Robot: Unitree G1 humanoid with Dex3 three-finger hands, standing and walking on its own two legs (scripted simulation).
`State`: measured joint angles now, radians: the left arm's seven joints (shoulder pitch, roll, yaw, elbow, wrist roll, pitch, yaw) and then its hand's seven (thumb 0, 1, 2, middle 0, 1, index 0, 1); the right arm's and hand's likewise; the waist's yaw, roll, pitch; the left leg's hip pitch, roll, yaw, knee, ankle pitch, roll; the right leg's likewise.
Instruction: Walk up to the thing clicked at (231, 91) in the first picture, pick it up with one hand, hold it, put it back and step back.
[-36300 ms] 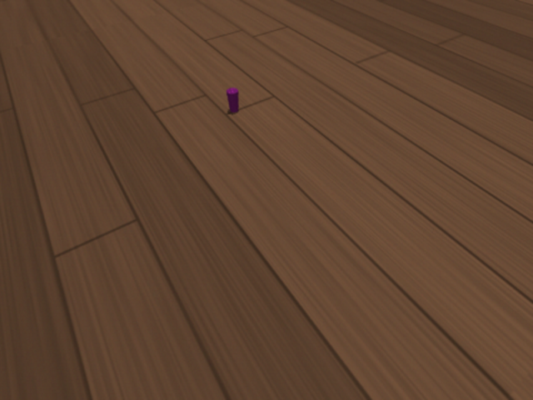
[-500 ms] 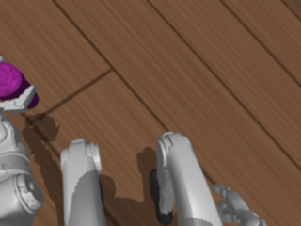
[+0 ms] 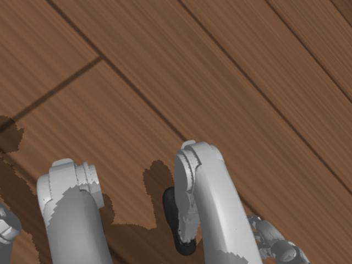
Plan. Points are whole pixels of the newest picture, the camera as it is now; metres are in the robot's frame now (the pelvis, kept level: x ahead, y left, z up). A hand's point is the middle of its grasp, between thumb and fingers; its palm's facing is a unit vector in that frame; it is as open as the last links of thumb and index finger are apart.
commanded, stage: crouch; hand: left
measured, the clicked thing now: out of the picture +0.45 +0.35 -0.12
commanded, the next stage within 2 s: lower in 0.20 s
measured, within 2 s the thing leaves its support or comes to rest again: rests again in 1.90 s
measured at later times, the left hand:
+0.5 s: hand out of the picture +0.46 +0.36 -0.13, palm faces +0.54 -0.84 -0.04, open 10.1 cm
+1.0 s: hand out of the picture +0.46 +0.36 -0.18, palm faces +0.54 -0.84 -0.04, open 10.0 cm
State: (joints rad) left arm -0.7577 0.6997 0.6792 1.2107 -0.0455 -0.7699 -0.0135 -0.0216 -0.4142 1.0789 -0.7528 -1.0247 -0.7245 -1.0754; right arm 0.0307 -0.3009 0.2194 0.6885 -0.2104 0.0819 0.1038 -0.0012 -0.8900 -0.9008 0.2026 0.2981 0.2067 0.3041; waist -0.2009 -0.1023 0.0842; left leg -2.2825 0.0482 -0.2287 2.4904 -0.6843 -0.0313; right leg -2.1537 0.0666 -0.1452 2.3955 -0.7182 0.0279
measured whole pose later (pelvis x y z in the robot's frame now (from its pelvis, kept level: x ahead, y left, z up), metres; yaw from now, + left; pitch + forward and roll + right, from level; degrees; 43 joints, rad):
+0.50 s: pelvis +0.00 +0.00 -0.02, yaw -3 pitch +22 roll -12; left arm -0.74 0.82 0.72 1.30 -0.08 -0.80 -0.04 -0.02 -0.42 1.08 -0.76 -1.02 -0.73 -1.07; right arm -0.04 -0.34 0.32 0.63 -0.24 0.10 0.11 0.00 -0.90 -0.90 0.20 0.30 0.21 0.30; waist -0.23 -0.15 0.17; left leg -2.29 0.05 -0.29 2.57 -0.70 -0.03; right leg -2.15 0.09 -0.19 2.44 -0.71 0.04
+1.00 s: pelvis +0.00 +0.01 -0.03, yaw -5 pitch +17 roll -15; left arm -0.74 0.97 0.76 1.43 -0.08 -0.90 -0.03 -0.02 -0.41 1.07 -0.77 -1.00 -0.74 -1.04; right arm -0.11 -0.37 0.46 0.57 -0.32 0.10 0.10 0.00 -0.90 -0.90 0.20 0.30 0.21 0.30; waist -0.26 -0.24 0.28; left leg -2.26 0.06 -0.36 2.63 -0.72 -0.03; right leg -2.10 0.12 -0.23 2.44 -0.70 0.07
